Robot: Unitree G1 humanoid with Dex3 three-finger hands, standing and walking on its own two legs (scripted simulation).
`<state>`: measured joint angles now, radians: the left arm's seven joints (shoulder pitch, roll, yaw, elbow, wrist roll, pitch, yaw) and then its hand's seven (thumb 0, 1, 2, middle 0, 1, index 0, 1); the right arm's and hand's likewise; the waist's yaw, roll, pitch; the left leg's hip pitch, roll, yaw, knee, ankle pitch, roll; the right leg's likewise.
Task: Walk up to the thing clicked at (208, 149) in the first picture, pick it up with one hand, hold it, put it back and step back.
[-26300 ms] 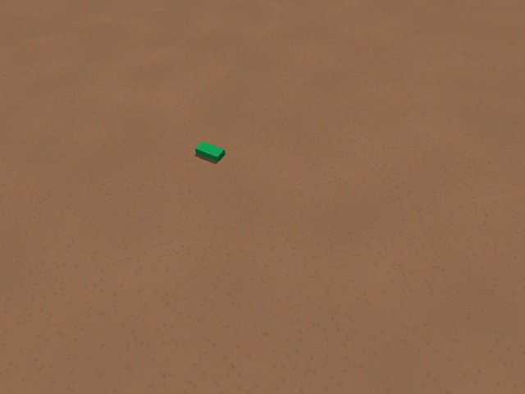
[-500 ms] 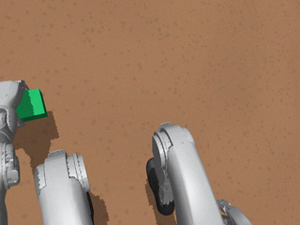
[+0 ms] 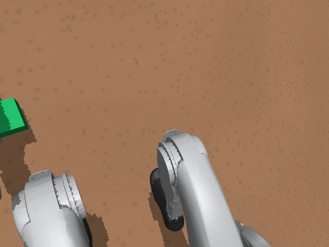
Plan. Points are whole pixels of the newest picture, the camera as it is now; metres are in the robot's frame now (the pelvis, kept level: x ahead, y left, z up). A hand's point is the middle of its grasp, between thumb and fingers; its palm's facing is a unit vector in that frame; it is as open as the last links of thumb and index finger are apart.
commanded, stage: rest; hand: left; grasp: from above
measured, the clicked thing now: out of the picture +0.44 +0.30 -0.26
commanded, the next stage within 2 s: open in 0.64 s
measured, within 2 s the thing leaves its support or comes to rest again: rests again in 0.28 s
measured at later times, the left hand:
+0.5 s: hand out of the picture +0.44 +0.29 -0.25, palm faces -0.44 -0.17 -0.88, open 10.3 cm
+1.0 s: hand out of the picture +0.44 +0.28 -0.25, palm faces -0.46 -0.15 -0.88, open 10.6 cm
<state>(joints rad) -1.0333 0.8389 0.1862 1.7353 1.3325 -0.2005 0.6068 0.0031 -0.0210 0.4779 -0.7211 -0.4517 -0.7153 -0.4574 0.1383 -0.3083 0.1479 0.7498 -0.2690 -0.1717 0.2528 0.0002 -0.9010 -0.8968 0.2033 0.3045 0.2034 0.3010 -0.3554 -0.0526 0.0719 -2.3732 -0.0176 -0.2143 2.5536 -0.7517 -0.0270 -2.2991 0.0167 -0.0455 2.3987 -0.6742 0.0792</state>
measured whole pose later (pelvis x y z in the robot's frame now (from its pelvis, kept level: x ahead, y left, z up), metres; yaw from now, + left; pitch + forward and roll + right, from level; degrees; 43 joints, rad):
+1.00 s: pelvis -0.01 +0.01 +0.00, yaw -3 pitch +27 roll -15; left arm -1.07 0.94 0.14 1.86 1.34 -0.21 0.70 0.00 -0.01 0.52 -0.62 -0.57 -0.60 -0.55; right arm 0.08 -0.35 0.26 0.72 -0.31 -0.28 0.34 0.00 -0.91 -0.90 0.20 0.30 0.20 0.30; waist -0.39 -0.11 0.15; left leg -2.35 -0.01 -0.27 2.60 -0.75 -0.02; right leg -2.25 0.04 -0.09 2.39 -0.65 0.09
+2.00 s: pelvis -0.01 +0.01 +0.00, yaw -3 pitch +27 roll -15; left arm -1.06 0.95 0.14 1.78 1.32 -0.21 0.66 0.00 -0.48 0.98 -0.10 -1.01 -0.10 -1.01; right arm 0.09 -0.36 0.27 0.72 -0.29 -0.29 0.33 0.00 -0.91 -0.90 0.20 0.30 0.20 0.30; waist -0.39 -0.11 0.16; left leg -2.34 -0.01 -0.27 2.58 -0.75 -0.01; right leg -2.23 0.03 -0.10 2.37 -0.65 0.08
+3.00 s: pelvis -0.01 -0.01 +0.02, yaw +3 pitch +35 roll -9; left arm -0.99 0.76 0.13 1.43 1.25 -0.18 0.47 0.00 -0.33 0.95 -0.19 -0.85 -0.18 -0.85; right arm 0.22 -0.28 0.09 0.73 -0.18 -0.09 0.16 0.00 -0.90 -0.90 0.20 0.30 0.20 0.30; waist -0.29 0.00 -0.03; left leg -2.37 -0.02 -0.17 2.44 -0.69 -0.04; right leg -2.31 -0.01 -0.02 2.33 -0.64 0.06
